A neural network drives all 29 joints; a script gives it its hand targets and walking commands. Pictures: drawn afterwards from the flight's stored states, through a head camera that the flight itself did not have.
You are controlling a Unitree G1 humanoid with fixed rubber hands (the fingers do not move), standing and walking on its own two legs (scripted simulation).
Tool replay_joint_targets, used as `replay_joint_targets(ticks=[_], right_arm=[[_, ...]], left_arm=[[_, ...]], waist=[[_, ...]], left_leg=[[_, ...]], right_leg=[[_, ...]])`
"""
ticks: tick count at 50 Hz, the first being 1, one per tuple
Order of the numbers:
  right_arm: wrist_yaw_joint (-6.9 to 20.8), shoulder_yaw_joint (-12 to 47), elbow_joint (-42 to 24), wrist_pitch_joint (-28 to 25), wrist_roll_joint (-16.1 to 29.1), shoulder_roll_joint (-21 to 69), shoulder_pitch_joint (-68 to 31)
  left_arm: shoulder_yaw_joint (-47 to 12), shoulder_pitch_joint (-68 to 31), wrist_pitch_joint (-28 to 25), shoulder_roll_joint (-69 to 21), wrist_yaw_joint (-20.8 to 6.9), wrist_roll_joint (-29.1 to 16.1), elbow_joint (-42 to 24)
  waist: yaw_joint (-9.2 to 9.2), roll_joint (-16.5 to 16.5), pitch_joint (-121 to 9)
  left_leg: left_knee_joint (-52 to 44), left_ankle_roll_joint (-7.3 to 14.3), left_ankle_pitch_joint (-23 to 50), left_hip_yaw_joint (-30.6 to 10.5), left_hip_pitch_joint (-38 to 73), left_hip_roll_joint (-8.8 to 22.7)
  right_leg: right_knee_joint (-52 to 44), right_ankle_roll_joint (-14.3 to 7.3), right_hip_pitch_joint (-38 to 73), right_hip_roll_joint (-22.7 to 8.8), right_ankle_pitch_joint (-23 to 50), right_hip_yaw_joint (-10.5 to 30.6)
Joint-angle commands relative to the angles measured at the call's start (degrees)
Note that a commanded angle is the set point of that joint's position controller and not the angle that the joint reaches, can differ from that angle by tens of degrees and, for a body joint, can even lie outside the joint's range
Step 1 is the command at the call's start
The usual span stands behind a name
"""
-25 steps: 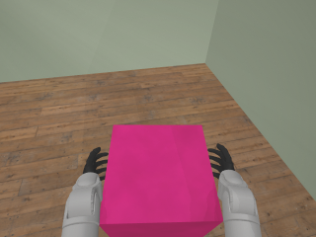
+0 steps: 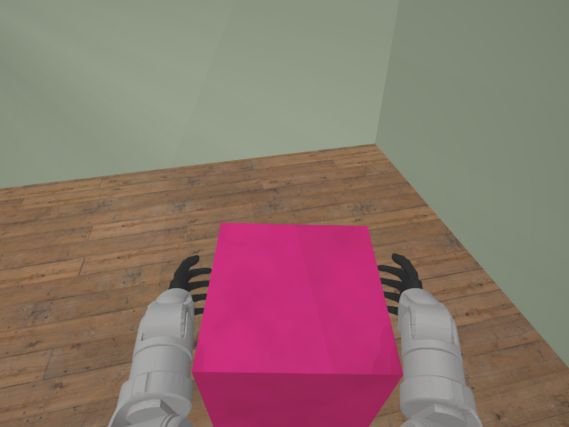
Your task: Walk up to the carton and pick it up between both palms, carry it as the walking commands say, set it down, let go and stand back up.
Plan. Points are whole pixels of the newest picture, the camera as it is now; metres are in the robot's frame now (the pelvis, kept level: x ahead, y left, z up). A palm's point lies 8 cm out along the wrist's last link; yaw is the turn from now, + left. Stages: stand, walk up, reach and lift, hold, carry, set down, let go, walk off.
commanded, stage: set down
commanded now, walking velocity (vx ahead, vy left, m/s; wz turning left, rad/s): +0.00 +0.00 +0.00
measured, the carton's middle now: (292, 325) +0.32 -0.05 -0.06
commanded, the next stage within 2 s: none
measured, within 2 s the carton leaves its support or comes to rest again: neither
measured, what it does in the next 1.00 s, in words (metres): lowers itself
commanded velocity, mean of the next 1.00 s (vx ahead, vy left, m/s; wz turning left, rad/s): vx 0.00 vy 0.00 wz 0.00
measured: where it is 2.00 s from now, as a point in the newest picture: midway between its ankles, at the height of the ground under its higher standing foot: outside the picture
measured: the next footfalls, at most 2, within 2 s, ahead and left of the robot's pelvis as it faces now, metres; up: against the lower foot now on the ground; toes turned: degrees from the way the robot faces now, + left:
none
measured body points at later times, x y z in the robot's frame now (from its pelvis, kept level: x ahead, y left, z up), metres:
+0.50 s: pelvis +0.01 +0.00 -0.01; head +0.08 -0.02 +0.43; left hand +0.36 +0.13 -0.05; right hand +0.31 -0.22 -0.05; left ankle +0.01 +0.10 -0.74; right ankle +0.06 -0.11 -0.74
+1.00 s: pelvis -0.03 +0.02 -0.08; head +0.13 +0.00 +0.34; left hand +0.38 +0.12 -0.14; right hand +0.32 -0.23 -0.14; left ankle +0.01 +0.10 -0.74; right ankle +0.06 -0.11 -0.74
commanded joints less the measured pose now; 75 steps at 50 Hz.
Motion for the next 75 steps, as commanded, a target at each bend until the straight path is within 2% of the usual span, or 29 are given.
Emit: replay_joint_targets(ticks=[1,7,14,21,27,33,41,49,60,71,72,73,75], right_arm=[[14.24,25.75,5.21,-1.23,12.95,48.63,-29.04],[12.45,26.86,2.96,-4.7,12.6,48.13,-25.18],[11.51,30.98,0.14,-10.36,13.56,48.37,-22.59],[11.86,31.83,0.27,-15.06,12.87,46.74,-21.18],[13.15,30.64,1.31,-17.96,12.02,43.95,-22.2],[15.27,28.58,2.82,-20.02,11.39,41.24,-25.02],[18.05,26.87,4.96,-20.5,11.23,39.95,-31.39],[19.5,27.13,5.93,-19.23,12.45,40.76,-38.69],[18.19,27.37,7.57,-17.49,13.72,43.47,-46.01],[15.42,30.45,6.2,-17.54,16.51,45.85,-49.83],[15.02,30.74,6.23,-17.53,16.85,46.35,-50.73],[14.86,31.2,6.53,-17.54,17.14,45.99,-51.39],[14.58,31.8,5.77,-17.79,17.73,45.68,-51.31]], left_arm=[[-22.48,-33.58,-5.01,-46.95,-16.5,-13.11,1.64],[-23.23,-30.67,-8.81,-45.35,-17.16,-12.42,1.05],[-26.02,-27.34,-13.74,-45.99,-16.43,-11.9,-0.39],[-27.7,-25.63,-17.02,-45.97,-14.99,-11.36,-0.11],[-28.43,-25.92,-18.71,-46.93,-13.31,-11.34,1.32],[-28.26,-27.59,-19.91,-47.8,-11.74,-11.03,1.9],[-28.92,-34.05,-19.84,-49.49,-11.34,-11.9,1.12],[-28.94,-41.01,-18.4,-50.9,-12.08,-13.42,1.55],[-25.96,-48.22,-17.0,-48.89,-14.61,-14.1,5.56],[-26.02,-52.03,-17.76,-46.89,-16.47,-15.4,6.81],[-26.31,-53.44,-17.85,-46.33,-16.56,-15.71,6.74],[-25.97,-53.83,-17.82,-46.44,-16.56,-15.71,6.86],[-27.15,-53.43,-18.06,-47.02,-16.25,-16.51,6.55]], waist=[[0.66,-4.62,-7.96],[0.44,-4.49,-12.13],[0.65,-2.97,-21.11],[-0.23,-1.14,-26.92],[-1.44,0.56,-30.78],[-1.52,2.17,-34.52],[-2.06,2.77,-40.48],[-1.88,1.76,-45.71],[-1.19,-0.02,-49.66],[-0.42,-0.39,-58.23],[-0.68,-0.85,-59.0],[0.27,0.04,-58.99],[-0.16,0.3,-61.39]], left_leg=[[-6.42,3.38,-5.49,-7.52,-9.1,-2.17],[-4.23,3.79,-0.57,-7.94,-12.67,-2.69],[-0.67,3.23,4.14,-8.21,-19.56,-3.38],[4.04,2.03,7.21,-7.67,-26.16,-4.33],[8.19,0.85,10.82,-7.73,-29.36,-4.34],[12.02,-0.37,12.97,-8.09,-31.02,-4.24],[18.27,-1.73,8.46,-8.13,-35.28,-4.4],[23.7,-2.06,2.35,-7.08,-41.68,-5.35],[31.73,-0.96,-4.02,-3.83,-57.74,-7.36],[40.51,-0.61,-4.65,-1.37,-74.15,-8.87],[41.62,-0.49,-6.01,-1.21,-75.54,-8.92],[41.82,-0.79,-6.25,-0.95,-77.64,-9.0],[42.8,-0.96,-4.49,-1.25,-77.6,-9.08]], right_leg=[[-4.85,-0.22,7.24,1.7,-5.09,7.98],[-2.31,0.49,7.91,1.22,4.84,8.24],[2.84,0.71,8.23,1.09,17.28,8.82],[7.61,0.47,2.69,2.12,21.14,8.06],[11.56,-0.37,-5.22,3.6,20.95,6.38],[16.27,-1.15,-16.15,4.84,18.02,4.95],[23.57,-1.93,-29.89,5.18,10.69,3.75],[29.61,-1.85,-36.56,5.14,4.81,3.11],[35.74,-0.29,-39.45,5.34,1.45,3.61],[41.82,1.28,-37.85,5.44,6.27,5.44],[42.15,1.46,-38.22,5.42,4.33,5.9],[42.81,1.35,-37.67,5.32,4.43,6.22],[44.68,1.52,-38.31,5.56,7.67,5.41]])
